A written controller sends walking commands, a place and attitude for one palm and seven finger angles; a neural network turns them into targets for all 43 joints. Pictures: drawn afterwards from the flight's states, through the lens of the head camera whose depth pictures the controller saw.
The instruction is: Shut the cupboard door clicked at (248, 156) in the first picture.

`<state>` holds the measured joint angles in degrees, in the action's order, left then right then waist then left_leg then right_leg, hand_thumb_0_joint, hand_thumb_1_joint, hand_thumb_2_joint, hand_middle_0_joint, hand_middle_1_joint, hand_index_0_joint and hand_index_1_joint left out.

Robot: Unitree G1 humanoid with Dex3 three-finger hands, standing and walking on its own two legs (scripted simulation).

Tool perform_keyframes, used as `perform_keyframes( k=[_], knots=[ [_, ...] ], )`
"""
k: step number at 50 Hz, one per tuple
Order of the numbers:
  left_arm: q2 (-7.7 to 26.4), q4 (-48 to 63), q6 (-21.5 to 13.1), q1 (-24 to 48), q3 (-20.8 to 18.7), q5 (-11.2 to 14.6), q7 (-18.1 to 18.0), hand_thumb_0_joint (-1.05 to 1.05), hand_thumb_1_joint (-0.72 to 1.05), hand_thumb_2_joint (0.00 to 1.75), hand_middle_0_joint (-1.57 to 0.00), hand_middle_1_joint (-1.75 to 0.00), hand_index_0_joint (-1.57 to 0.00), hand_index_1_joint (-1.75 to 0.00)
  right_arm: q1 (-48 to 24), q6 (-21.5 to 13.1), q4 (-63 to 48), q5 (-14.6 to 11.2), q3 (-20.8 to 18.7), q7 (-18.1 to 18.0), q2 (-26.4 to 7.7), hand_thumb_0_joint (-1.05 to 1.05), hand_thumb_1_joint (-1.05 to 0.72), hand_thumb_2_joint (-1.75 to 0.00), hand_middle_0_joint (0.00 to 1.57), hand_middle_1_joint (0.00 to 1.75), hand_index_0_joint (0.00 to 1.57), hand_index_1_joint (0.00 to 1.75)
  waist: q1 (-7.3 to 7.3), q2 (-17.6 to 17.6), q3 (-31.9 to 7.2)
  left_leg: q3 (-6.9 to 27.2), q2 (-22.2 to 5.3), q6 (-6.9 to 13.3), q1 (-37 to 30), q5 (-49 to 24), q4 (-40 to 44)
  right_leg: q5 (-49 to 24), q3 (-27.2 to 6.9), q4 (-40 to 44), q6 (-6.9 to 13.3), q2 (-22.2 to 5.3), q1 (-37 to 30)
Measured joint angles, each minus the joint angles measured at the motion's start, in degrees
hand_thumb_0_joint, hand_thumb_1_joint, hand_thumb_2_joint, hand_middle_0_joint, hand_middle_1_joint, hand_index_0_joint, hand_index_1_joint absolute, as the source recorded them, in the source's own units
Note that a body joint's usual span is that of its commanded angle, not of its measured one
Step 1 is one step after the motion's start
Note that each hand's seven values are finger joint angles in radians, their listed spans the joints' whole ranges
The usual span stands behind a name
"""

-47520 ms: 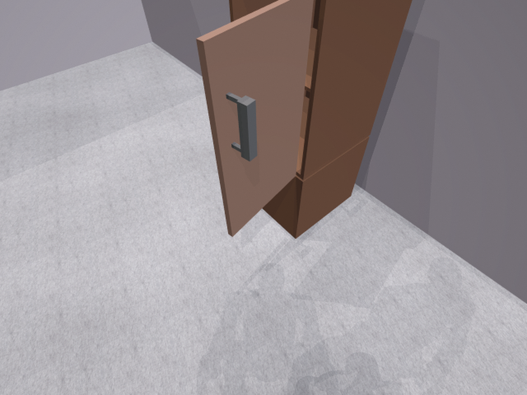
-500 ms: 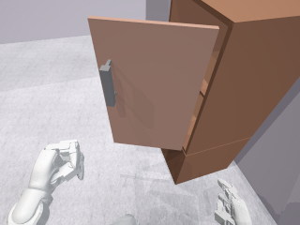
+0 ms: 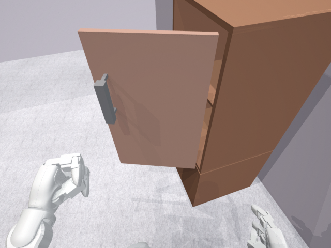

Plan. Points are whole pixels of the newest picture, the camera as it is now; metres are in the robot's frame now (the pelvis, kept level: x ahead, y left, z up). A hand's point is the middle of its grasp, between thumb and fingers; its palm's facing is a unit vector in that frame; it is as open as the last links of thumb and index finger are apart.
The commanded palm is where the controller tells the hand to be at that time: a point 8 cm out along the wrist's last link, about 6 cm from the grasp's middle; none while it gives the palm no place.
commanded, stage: bring the fist close to the handle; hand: left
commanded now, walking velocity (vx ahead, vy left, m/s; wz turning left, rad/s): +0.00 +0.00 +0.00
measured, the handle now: (108, 99) +0.50 +0.21 +0.09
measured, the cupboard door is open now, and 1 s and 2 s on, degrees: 66 66 62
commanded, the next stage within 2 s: push the door shut along its arc in 1.44 s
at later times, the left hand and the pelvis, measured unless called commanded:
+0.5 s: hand (102, 154) +0.30 +0.17 +0.10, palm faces -0.06 -1.00 -0.04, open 3.1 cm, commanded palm +0.28 +0.23 +0.10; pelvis +0.02 +0.00 +0.00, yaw -1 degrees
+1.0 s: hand (111, 126) +0.38 +0.17 +0.10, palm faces -0.03 -1.00 -0.04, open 3.1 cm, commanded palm +0.36 +0.22 +0.10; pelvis +0.02 +0.00 +0.00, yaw -1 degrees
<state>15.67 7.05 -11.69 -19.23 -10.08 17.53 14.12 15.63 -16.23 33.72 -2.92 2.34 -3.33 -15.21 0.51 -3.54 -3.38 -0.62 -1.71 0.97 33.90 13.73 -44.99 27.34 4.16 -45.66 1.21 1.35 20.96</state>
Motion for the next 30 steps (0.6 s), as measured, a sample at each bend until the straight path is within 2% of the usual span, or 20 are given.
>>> perform_keyframes(
  k=[5,11,14,20,24,30],
  knots=[
    [-0.33,-1.24,2.79,-1.07,0.82,0.2,1.08,0.02,0.9,0.9,-1.3,-1.5,-1.3,-1.5,-0.26,0.57,-0.64,0.03,-0.05,-0.26,0.27,0.01,-0.9,-0.9,0.21,0.3,0.2,0.3,0.08,-0.15,-0.53,-0.52,0.09,-0.08,-0.48,0.61,0.39,0.48,-0.52,0.31,0.0,-0.17,-0.28],
    [-0.16,-1.83,-0.18,1.62,-1.25,0.41,0.29,0.02,0.9,0.9,-1.3,-1.5,-1.3,-1.5,-0.98,1.0,-0.3,0.44,-0.02,-0.22,0.6,0.01,-0.9,-0.9,0.21,0.3,0.2,0.3,0.47,0.77,-0.27,-0.42,0.15,-0.37,0.13,1.43,-0.32,1.36,-0.43,-0.35,0.28,-0.21,0.22],
    [0.14,-3.6,-0.55,4.6,-2.24,0.59,0.97,0.02,0.9,0.9,-1.3,-1.5,-1.3,-1.5,-1.27,1.62,-0.01,0.25,-0.05,-0.16,0.4,0.01,-0.9,-0.9,0.21,0.3,0.2,0.3,0.6,0.77,-0.24,-0.21,0.18,-0.43,0.6,1.71,-0.65,1.6,-0.24,-0.45,0.29,-0.2,0.5],
    [-0.54,-7.15,2.76,9.07,-0.09,0.13,1.99,0.02,0.9,0.9,-1.3,-1.5,-1.3,-1.5,-1.43,2.73,-0.01,-0.08,-0.38,-0.53,-0.17,0.01,-0.9,-0.9,0.21,0.3,0.2,0.3,0.23,0.09,-0.35,-0.58,0.37,-0.14,0.71,1.83,-0.19,1.47,-0.58,0.2,-0.03,-0.44,0.64],
    [-0.95,-8.44,3.21,11.24,0.82,-0.82,0.6,0.02,0.9,0.9,-1.3,-1.5,-1.3,-1.5,-1.51,3.54,-0.06,0.22,-0.43,-0.5,0.22,0.01,-0.9,-0.9,0.21,0.3,0.2,0.3,-0.37,0.7,-0.37,-1.38,0.45,-0.03,0.35,1.74,0.57,1.41,-1.36,0.35,-0.08,-0.68,0.83],
    [-0.71,-11.96,2.47,16.19,-0.84,-2.07,-2.42,0.02,0.9,0.9,-1.3,-1.5,-1.3,-1.5,-1.43,5.07,0.38,0.46,-0.44,0.15,0.69,0.01,-0.9,-0.9,0.21,0.3,0.2,0.3,-0.83,1.22,-0.24,-1.81,0.26,-0.08,0.17,1.7,0.92,1.26,-1.81,0.59,-0.03,-0.58,0.9]
  ],
)
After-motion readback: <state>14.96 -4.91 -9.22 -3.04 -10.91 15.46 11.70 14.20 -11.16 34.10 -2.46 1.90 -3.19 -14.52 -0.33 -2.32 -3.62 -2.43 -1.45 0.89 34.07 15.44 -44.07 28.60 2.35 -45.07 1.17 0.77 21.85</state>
